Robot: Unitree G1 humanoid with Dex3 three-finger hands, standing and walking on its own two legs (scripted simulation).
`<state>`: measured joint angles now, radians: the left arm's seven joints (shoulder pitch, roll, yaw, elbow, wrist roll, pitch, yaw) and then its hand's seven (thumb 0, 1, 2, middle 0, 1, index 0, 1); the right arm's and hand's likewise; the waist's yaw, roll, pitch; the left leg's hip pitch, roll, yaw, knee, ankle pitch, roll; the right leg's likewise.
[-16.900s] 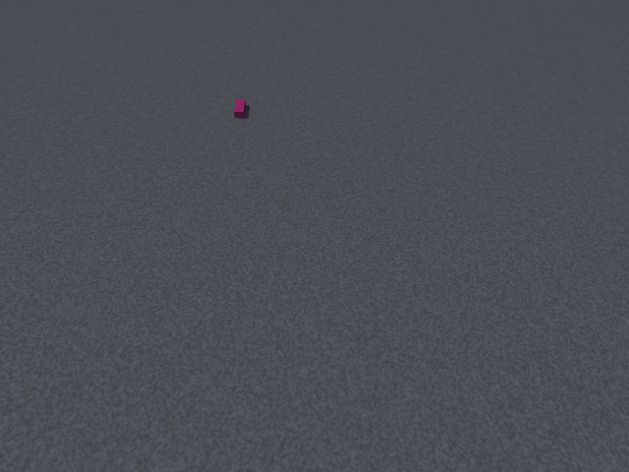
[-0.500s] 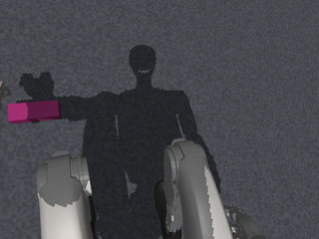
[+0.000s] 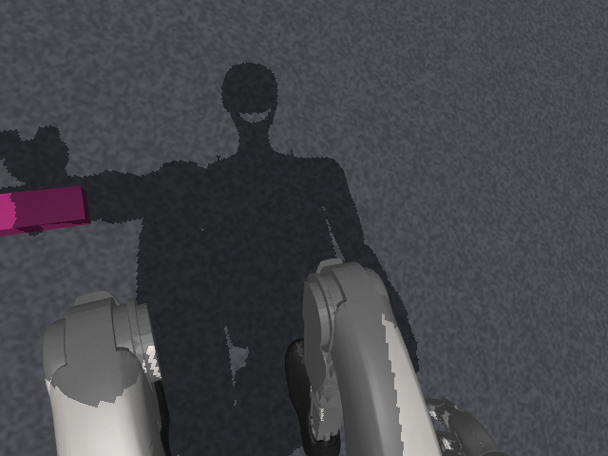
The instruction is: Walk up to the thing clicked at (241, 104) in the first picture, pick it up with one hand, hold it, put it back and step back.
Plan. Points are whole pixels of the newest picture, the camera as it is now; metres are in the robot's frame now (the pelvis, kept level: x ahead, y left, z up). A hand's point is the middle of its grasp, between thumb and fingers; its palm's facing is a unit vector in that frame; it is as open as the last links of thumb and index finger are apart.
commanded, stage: rise first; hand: left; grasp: from above
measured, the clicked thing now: (35, 211) +0.47 +0.31 -0.30
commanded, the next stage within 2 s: approach in 1.74 s
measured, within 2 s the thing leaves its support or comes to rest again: neither
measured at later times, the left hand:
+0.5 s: hand out of the picture +0.41 +0.35 -0.19, palm faces -0.44 -0.10 -0.89, open 14.2 cm
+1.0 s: hand out of the picture +0.43 +0.35 -0.19, palm faces -0.44 -0.10 -0.89, open 14.2 cm
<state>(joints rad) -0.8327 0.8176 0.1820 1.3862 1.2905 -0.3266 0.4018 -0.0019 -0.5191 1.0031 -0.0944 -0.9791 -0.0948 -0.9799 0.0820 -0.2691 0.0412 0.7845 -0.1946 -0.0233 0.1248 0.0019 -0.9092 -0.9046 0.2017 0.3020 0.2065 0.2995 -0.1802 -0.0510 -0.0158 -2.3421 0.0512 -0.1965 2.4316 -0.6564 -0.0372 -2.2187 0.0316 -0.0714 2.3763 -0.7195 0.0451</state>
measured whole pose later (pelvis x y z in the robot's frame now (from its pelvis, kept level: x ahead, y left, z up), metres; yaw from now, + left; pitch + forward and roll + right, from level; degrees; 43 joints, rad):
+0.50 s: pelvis +0.00 +0.00 -0.01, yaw -1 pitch +31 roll -9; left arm -0.87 0.85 0.18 1.45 1.31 -0.32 0.44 0.00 -0.54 1.03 -0.09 -0.98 -0.09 -1.00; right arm 0.07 -0.27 0.07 0.78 -0.21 -0.04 0.14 0.00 -0.91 -0.91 0.20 0.30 0.21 0.30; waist -0.21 -0.06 0.01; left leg -2.36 0.05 -0.21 2.46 -0.66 -0.04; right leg -2.23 0.04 -0.08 2.39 -0.72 0.05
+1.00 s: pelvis +0.00 +0.00 -0.01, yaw -2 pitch +30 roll -10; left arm -0.89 0.89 0.19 1.47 1.31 -0.32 0.43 0.00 -0.55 1.03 -0.10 -0.99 -0.09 -1.00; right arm 0.09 -0.27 0.11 0.77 -0.23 -0.05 0.15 0.00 -0.91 -0.91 0.20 0.30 0.21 0.30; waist -0.23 -0.07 0.03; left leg -2.37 0.04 -0.23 2.48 -0.66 -0.04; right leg -2.23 0.04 -0.09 2.40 -0.71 0.05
